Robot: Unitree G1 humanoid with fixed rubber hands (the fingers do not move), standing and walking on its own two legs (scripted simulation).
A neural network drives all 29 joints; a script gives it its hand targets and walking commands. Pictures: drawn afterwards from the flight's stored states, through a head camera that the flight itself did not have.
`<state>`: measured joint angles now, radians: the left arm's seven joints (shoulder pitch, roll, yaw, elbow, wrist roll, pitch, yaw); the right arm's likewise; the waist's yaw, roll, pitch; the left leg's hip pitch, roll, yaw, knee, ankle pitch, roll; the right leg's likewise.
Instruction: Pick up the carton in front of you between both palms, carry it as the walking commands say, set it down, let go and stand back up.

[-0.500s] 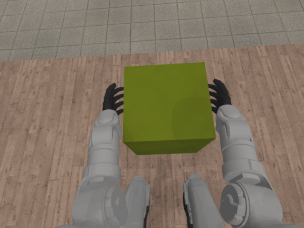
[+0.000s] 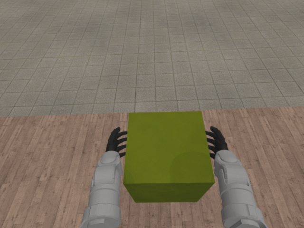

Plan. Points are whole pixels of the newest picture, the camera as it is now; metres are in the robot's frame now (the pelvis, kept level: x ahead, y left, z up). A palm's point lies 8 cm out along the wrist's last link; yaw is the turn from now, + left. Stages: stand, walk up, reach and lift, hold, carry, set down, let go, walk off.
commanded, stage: reach and lift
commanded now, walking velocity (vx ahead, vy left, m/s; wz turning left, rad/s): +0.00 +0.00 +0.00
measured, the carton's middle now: (165, 160) +0.33 +0.00 -0.08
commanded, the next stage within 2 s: hold in 1.18 s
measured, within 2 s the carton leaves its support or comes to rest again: neither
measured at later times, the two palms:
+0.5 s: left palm (106, 151) +0.30 +0.15 +0.05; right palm (228, 152) +0.30 -0.15 +0.05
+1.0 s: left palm (106, 146) +0.31 +0.15 +0.07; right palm (228, 147) +0.30 -0.15 +0.06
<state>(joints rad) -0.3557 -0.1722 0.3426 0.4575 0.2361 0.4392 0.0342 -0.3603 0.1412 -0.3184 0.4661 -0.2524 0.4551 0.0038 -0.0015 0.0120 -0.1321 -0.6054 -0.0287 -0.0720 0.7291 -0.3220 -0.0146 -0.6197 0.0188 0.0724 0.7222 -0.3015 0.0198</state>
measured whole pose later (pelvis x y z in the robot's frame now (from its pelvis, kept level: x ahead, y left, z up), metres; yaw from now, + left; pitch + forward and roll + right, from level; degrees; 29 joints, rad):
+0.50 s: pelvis -0.01 +0.00 +0.03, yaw +0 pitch -4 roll +0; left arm -0.35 -0.18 0.33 0.39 0.31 0.60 -0.02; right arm -0.34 0.17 -0.32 0.38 -0.31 0.62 0.02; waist 0.00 0.01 0.03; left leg -0.18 -0.02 -0.08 0.47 -0.23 -0.01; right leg -0.19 0.01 0.07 0.47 -0.21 0.02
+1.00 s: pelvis +0.02 +0.00 +0.03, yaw +0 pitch -5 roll +0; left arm -0.27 -0.15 0.24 0.29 0.28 0.66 -0.01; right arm -0.25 0.15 -0.22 0.27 -0.28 0.68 0.01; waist 0.00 0.00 0.02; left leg -0.08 -0.01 -0.08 0.37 -0.21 -0.01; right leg -0.10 0.01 0.07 0.37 -0.19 0.01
